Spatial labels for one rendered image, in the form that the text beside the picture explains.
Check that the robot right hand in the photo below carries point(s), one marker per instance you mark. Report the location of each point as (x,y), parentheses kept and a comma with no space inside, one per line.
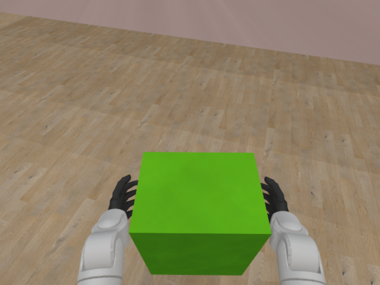
(275,197)

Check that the robot left hand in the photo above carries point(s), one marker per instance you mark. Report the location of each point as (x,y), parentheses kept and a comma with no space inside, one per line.
(120,195)

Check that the carton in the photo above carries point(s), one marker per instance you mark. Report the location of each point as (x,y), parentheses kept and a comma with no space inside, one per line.
(199,213)

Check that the right robot forearm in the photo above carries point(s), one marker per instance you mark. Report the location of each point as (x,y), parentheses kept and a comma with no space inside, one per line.
(298,257)

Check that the left robot forearm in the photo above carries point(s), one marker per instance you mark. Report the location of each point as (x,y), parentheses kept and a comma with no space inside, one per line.
(102,257)

